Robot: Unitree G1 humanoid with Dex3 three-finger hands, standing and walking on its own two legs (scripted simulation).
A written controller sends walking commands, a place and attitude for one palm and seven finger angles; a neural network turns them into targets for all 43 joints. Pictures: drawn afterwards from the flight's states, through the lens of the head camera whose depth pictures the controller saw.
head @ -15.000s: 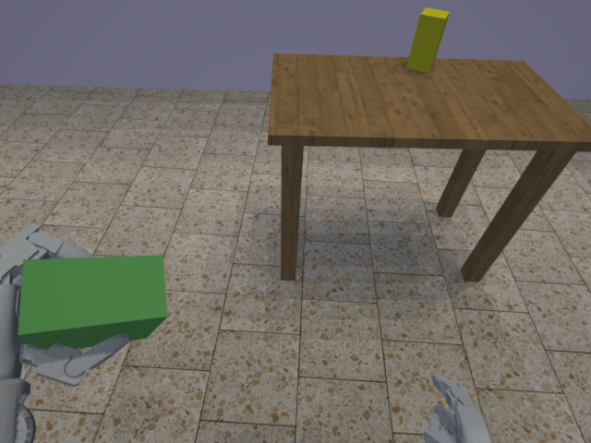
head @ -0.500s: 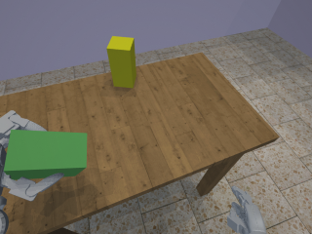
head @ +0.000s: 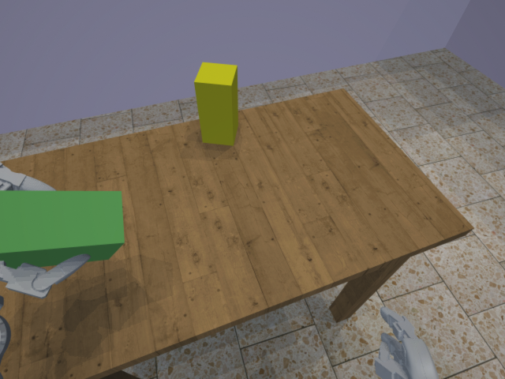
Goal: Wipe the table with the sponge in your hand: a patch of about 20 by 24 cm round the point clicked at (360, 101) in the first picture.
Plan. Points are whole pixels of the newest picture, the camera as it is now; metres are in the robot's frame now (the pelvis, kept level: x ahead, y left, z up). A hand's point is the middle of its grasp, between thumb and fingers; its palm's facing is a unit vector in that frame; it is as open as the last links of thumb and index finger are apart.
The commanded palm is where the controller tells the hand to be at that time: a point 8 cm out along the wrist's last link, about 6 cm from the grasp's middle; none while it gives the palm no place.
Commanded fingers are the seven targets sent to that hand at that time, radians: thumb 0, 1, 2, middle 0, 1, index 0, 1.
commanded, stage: come to a stop and stand still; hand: left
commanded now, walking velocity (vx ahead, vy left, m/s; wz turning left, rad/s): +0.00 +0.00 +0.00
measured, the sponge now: (80, 230) +0.25 +0.24 +0.14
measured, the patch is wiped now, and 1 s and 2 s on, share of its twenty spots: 0.00 0.00 0.00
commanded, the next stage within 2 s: look again from close up in 0.56 s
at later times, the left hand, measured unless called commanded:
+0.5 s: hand (10, 246) +0.22 +0.31 +0.15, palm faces +0.38 -0.85 -0.36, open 10.4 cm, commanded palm +0.15 +0.34 +0.18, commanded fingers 0.00 0.10 1.30 -1.20 -1.60 -1.20 -1.60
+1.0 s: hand (37, 261) +0.21 +0.28 +0.14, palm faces +0.40 -0.84 -0.36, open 10.4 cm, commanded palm +0.15 +0.31 +0.18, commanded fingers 0.00 0.10 1.30 -1.20 -1.60 -1.20 -1.60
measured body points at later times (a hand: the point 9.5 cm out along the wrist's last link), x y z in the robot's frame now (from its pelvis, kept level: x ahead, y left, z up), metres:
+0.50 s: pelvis +0.00 +0.06 +0.00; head +0.03 +0.09 +0.45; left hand +0.19 +0.35 +0.17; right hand +0.19 -0.15 -0.07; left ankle +0.02 +0.12 -0.74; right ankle +0.02 -0.10 -0.74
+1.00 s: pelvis +0.00 +0.02 +0.00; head +0.03 +0.04 +0.45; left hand +0.18 +0.32 +0.16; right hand +0.18 -0.20 -0.07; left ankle +0.01 +0.12 -0.74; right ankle +0.02 -0.11 -0.74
